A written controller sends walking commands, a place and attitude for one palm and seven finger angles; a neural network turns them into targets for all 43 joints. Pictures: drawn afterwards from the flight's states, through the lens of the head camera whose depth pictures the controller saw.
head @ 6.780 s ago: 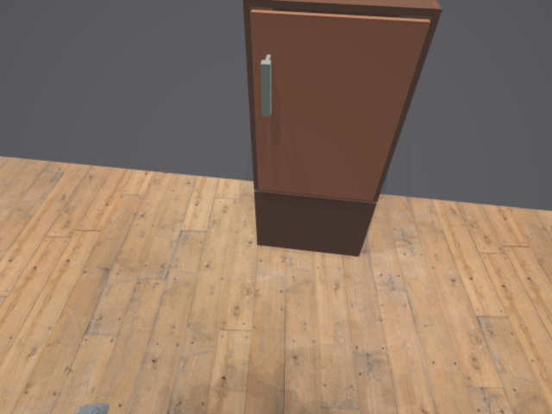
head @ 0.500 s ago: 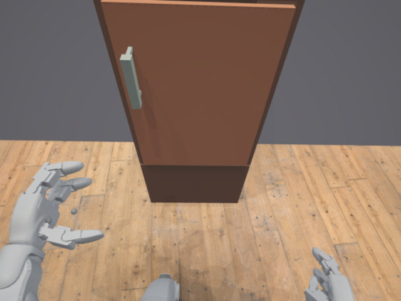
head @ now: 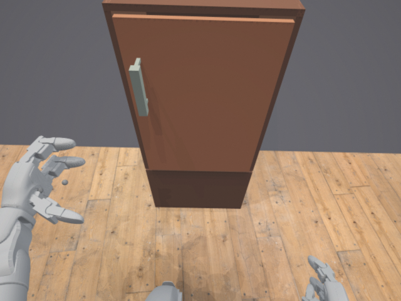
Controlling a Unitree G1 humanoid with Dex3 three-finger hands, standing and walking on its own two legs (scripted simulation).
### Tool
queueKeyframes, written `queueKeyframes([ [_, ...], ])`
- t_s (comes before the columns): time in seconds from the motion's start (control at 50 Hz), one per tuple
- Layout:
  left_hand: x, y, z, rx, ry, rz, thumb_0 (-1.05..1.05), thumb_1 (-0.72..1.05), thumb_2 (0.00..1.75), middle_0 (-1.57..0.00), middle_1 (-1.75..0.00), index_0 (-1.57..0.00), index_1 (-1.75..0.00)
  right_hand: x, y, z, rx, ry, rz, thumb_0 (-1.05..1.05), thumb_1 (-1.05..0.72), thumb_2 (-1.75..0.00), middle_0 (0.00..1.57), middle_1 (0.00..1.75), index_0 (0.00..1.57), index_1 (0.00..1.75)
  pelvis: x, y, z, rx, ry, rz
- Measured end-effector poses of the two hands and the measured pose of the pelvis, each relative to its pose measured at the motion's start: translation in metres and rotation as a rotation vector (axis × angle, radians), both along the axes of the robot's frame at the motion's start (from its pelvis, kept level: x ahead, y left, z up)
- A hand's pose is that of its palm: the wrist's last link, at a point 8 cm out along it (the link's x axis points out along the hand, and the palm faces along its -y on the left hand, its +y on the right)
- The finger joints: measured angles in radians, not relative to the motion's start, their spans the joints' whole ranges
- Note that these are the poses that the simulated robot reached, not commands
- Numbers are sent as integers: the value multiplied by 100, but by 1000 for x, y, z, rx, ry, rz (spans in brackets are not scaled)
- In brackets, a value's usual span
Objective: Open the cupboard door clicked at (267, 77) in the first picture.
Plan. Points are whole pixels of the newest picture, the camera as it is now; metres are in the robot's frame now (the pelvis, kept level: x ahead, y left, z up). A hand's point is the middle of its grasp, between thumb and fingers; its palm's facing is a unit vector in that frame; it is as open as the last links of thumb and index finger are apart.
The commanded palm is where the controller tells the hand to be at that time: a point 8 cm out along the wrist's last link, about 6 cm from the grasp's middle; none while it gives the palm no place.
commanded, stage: raise the hand with hooked fingers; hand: left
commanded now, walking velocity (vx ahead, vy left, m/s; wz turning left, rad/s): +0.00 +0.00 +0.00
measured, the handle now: (141, 87) +0.61 +0.21 +0.07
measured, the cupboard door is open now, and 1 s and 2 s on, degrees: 0 0 0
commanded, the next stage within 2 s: move the hooked fingers beside the handle in 0.46 s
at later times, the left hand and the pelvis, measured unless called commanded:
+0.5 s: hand (74, 180) +0.30 +0.26 +0.09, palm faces +0.07 -1.00 -0.02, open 14.0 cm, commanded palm +0.27 +0.31 +0.10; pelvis +0.01 -0.01 +0.00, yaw +0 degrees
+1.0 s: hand (85, 152) +0.37 +0.26 +0.09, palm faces +0.05 -1.00 +0.00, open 14.0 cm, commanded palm +0.34 +0.31 +0.09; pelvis +0.01 -0.01 -0.01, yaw -1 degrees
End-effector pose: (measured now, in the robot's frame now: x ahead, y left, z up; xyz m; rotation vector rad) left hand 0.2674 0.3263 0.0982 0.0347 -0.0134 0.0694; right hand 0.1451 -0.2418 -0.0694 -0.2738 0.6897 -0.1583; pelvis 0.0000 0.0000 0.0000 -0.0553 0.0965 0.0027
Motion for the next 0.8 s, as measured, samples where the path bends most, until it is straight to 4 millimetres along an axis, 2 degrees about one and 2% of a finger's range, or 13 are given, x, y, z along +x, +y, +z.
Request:
queueKeyframes([
  [0.1,5,-2,3,-6,5,-11,-1,-50,30,-29,-120,-30,-120,-9,-9,0,-1,14,-24,1,-90,-90,21,30,21,30,1,-2,2,5,0,-6],
  [0.24,5,-9,-4,-17,14,-7,-1,-50,30,-30,-120,-30,-120,-11,-15,0,-4,20,-32,1,-90,-90,21,30,21,30,2,-4,2,10,1,-10],
  [0.6,8,-14,-3,-19,4,0,-1,-50,30,-30,-120,-30,-120,11,-11,-1,20,-9,-2,1,-90,-90,21,30,21,30,7,-10,0,13,7,-7],
  [0.7,17,-12,-5,-27,6,11,-1,-50,30,-30,-120,-30,-120,13,-12,-4,9,4,7,1,-90,-90,21,30,21,30,6,-11,-2,12,12,-2],
  [0.8,37,-9,-8,-37,12,10,-1,-50,30,-30,-120,-30,-120,7,-16,-9,-8,40,-3,1,-90,-90,21,30,21,30,5,-12,-4,9,24,-1],
])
